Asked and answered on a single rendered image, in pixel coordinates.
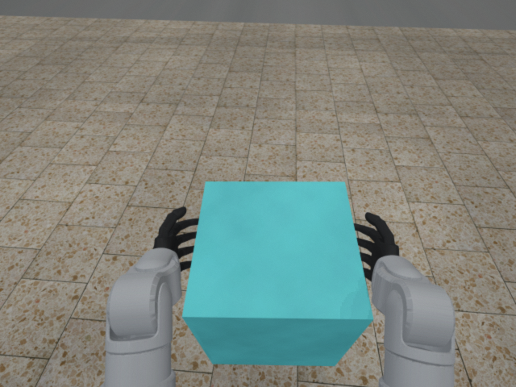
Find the carton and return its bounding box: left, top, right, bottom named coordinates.
left=182, top=181, right=373, bottom=366

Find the right robot forearm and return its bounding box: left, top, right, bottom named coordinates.
left=371, top=256, right=456, bottom=387

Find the left robot hand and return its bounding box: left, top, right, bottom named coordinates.
left=153, top=206, right=199, bottom=271

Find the right robot hand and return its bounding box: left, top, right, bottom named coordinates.
left=354, top=212, right=399, bottom=282

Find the left robot forearm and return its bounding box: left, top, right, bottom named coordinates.
left=99, top=248, right=182, bottom=387

